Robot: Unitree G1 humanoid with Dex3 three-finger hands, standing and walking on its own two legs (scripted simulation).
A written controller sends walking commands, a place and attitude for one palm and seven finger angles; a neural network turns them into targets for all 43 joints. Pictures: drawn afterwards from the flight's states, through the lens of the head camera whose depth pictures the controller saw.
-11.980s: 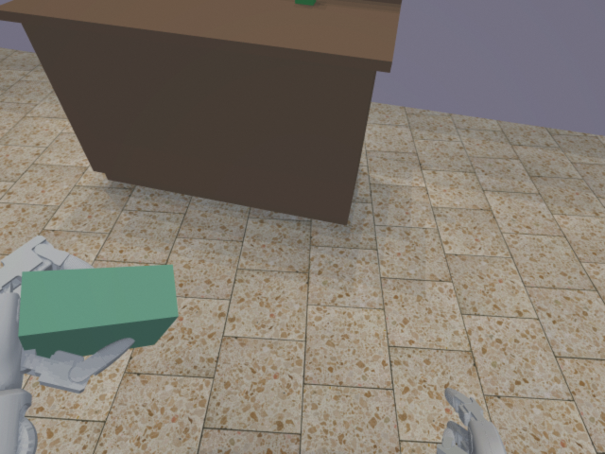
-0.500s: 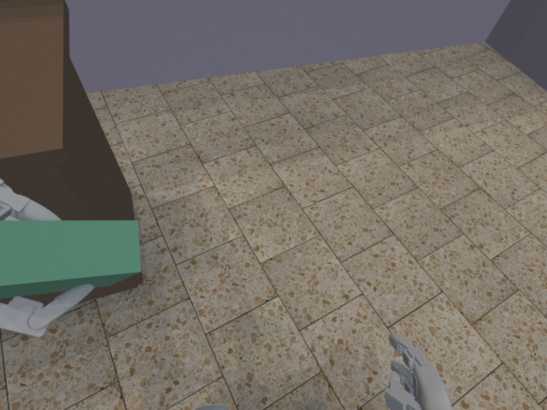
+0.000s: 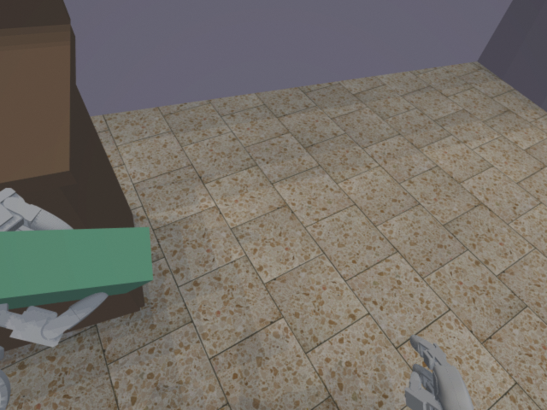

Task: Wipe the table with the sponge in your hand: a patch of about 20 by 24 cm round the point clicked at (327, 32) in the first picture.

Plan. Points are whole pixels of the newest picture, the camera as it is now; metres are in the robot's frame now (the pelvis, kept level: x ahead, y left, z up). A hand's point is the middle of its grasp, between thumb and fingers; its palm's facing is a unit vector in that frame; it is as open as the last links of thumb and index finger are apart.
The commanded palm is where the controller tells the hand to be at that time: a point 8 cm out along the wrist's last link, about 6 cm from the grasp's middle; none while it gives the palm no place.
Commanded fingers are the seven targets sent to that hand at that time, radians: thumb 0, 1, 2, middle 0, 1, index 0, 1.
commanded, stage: shuffle to correct the standing spot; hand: left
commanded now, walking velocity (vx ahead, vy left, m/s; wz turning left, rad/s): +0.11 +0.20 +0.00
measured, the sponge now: (96, 267) +0.23 +0.21 +0.15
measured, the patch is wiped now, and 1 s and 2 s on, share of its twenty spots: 0.00 0.00 0.00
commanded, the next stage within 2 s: come to a stop and stand still in 1.64 s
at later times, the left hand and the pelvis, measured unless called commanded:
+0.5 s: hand out of the picture +0.26 +0.32 +0.17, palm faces +0.41 -0.78 -0.47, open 9.7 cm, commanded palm +0.19 +0.35 +0.19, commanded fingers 0.00 0.10 1.30 -1.20 -1.60 -1.20 -1.60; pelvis +0.03 +0.07 -0.01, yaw +0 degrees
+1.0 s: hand out of the picture +0.30 +0.43 +0.20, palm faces +0.37 -0.80 -0.48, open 9.7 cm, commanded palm +0.24 +0.48 +0.19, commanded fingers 0.00 0.10 1.30 -1.20 -1.60 -1.20 -1.60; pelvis +0.08 +0.20 +0.00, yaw +1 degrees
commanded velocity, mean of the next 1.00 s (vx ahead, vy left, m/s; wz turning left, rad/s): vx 0.10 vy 0.20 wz -0.01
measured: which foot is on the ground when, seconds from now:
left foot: down 0.00-0.16, up 0.18-0.30, down 0.32-0.50, up 0.52-0.74, down 0.76-1.00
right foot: down 0.00-0.32, up 0.34-0.48, down 0.50-0.76, up 0.78-0.98, down 1.00-1.00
